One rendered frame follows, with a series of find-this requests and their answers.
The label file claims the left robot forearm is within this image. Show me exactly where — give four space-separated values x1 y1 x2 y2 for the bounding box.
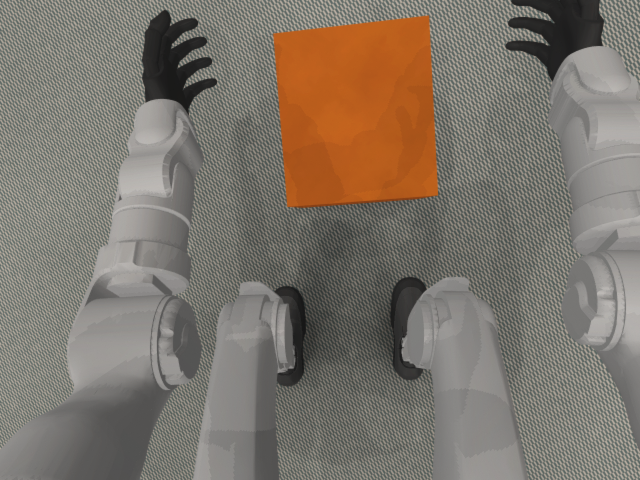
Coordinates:
67 99 204 383

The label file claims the robot right shin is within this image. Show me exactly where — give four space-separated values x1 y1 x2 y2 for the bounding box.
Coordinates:
401 277 498 369

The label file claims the left robot upper arm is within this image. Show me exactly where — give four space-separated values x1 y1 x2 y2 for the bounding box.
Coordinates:
0 294 202 480

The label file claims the right robot hand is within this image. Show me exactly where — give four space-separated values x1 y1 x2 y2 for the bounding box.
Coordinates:
505 0 604 82

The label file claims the carton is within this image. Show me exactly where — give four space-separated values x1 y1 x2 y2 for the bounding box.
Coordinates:
273 15 438 208

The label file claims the left robot hand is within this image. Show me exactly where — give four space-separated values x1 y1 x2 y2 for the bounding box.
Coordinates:
142 10 217 115

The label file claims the robot left thigh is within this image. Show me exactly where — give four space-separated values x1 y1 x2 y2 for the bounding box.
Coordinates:
193 294 292 480

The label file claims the right robot upper arm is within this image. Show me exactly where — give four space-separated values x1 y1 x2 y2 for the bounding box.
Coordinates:
561 250 640 451

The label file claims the right robot forearm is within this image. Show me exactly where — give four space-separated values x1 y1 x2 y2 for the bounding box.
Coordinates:
548 46 640 255

